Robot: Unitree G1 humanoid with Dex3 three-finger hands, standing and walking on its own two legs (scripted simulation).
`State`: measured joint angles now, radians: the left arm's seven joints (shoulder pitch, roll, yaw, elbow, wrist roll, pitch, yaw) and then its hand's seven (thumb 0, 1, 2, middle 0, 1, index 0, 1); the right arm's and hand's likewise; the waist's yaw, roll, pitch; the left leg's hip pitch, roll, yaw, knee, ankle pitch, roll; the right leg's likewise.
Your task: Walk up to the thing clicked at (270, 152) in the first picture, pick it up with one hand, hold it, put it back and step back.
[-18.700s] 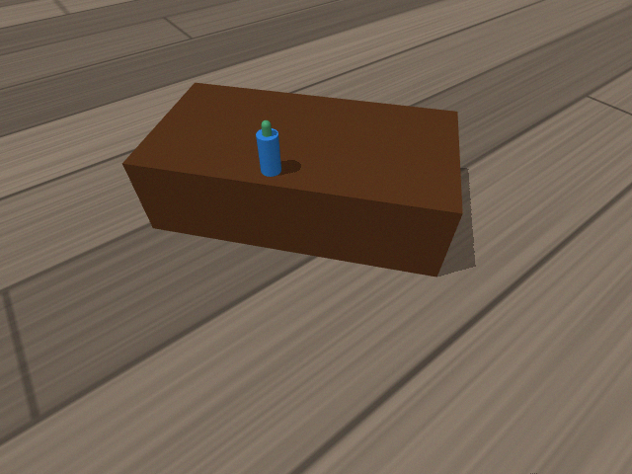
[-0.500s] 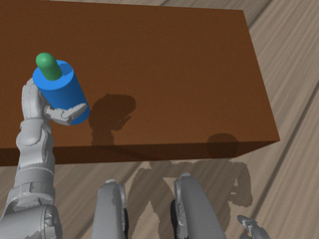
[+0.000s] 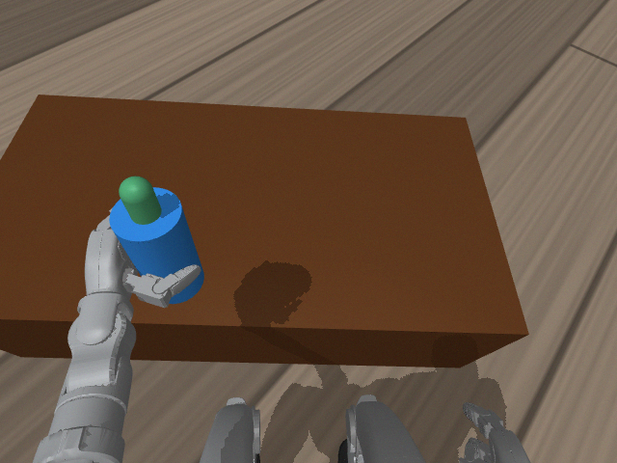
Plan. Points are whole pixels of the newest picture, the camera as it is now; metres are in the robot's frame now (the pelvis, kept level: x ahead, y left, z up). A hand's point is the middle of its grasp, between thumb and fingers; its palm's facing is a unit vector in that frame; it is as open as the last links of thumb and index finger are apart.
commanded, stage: lift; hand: left
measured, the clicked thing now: (158, 239) +0.39 +0.18 +0.05
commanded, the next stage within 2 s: hold in 0.82 s
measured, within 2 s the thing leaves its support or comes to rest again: neither
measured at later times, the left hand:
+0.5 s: hand (159, 239) +0.37 +0.17 +0.07, palm faces +0.08 -1.00 -0.02, open 10.6 cm
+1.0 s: hand (158, 236) +0.36 +0.16 +0.10, palm faces +0.07 -1.00 -0.02, open 10.6 cm
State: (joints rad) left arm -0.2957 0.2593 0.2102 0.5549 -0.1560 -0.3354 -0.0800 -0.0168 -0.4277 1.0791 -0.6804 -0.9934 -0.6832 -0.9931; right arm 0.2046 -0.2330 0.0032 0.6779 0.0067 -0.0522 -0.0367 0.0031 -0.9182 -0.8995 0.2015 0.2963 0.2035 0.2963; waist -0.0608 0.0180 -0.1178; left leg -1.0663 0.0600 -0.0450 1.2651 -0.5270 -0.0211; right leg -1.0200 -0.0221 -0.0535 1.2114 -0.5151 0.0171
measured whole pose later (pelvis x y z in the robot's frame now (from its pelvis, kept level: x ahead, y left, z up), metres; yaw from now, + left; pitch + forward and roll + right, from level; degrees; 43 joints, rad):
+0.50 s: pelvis +0.02 +0.00 +0.05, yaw +0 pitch +12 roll -2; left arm -0.19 0.22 0.15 0.48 -0.17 -0.33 -0.06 -0.02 -0.46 1.12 -0.68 -1.01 -0.69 -1.01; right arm 0.23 -0.21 0.02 0.68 0.00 -0.06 -0.05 0.01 -0.92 -0.90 0.20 0.30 0.20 0.30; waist -0.05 0.01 -0.06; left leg -0.77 0.06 -0.02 1.03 -0.47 -0.02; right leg -0.74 -0.02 -0.04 0.99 -0.46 0.02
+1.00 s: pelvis +0.03 -0.01 +0.07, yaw +1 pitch +8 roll -1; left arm -0.13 0.20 0.15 0.46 -0.17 -0.33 -0.09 -0.02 -0.46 1.12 -0.68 -1.01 -0.68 -1.01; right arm 0.24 -0.22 0.01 0.68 0.00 -0.04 -0.05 0.01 -0.91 -0.90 0.20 0.30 0.20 0.30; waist -0.04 0.02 -0.03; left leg -0.61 0.06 -0.01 0.90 -0.43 -0.03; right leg -0.58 -0.02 -0.04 0.87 -0.42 0.01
